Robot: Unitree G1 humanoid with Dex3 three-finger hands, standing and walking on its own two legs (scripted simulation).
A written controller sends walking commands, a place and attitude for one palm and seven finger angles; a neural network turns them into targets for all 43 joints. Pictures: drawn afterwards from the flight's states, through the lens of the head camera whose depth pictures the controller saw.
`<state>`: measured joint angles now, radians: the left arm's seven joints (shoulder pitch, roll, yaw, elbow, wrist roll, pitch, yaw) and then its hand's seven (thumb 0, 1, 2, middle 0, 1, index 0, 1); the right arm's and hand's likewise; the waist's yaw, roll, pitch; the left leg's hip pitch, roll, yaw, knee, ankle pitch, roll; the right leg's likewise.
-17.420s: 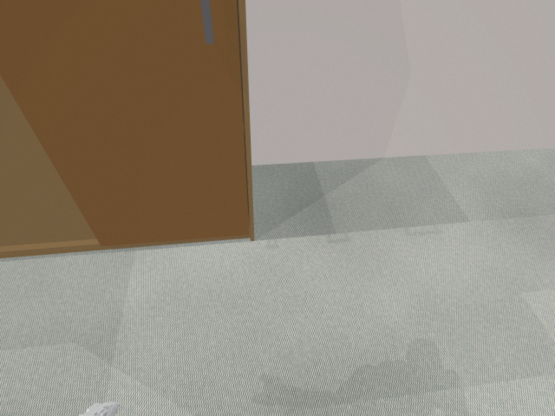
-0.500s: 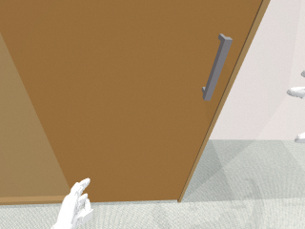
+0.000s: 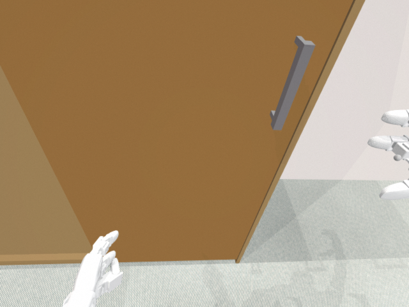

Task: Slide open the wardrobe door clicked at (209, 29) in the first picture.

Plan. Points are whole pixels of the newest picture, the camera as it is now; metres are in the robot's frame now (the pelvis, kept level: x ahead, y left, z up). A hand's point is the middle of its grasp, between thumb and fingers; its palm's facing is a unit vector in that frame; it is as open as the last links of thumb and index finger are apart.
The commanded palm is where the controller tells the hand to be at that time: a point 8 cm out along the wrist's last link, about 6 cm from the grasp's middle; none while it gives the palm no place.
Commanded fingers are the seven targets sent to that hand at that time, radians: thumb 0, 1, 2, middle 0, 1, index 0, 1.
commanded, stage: move the hooked fingers beside the handle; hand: right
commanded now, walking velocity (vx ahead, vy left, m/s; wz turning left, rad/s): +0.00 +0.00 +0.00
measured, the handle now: (287, 86) +0.49 -0.16 +0.23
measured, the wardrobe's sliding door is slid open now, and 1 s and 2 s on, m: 0.00 0.00 0.00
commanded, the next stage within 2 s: none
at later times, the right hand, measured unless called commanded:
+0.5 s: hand (371, 135) +0.32 -0.25 +0.25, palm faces -0.01 +1.00 -0.08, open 13.9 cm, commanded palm +0.29 -0.30 +0.25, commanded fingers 0.00 0.50 -0.30 0.30 1.20 0.30 1.20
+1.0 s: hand (347, 121) +0.38 -0.24 +0.23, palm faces +0.03 +1.00 -0.08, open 14.0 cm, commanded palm +0.34 -0.29 +0.24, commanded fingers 0.00 0.50 -0.30 0.30 1.20 0.30 1.20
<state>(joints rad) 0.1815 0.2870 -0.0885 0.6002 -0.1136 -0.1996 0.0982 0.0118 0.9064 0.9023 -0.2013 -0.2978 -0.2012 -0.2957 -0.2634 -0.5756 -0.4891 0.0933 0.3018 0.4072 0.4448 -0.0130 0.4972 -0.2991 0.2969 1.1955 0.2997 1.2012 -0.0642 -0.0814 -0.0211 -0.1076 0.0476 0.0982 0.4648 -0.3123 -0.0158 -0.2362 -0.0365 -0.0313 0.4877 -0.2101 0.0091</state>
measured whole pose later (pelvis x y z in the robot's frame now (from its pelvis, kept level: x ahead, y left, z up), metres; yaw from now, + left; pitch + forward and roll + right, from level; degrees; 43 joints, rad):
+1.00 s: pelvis +0.01 +0.01 +0.00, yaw +1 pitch -1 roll +0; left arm 0.24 0.30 -0.06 0.61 -0.10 -0.16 0.10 0.01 0.91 0.90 -0.20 -0.30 -0.20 -0.30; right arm -0.50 -0.54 -0.43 0.38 0.24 0.30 0.38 -0.01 0.50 -0.30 0.30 1.20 0.30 1.20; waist 0.00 -0.06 -0.03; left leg -0.13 0.04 0.08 0.47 -0.32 -0.01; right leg -0.24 -0.05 -0.05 0.48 -0.22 0.02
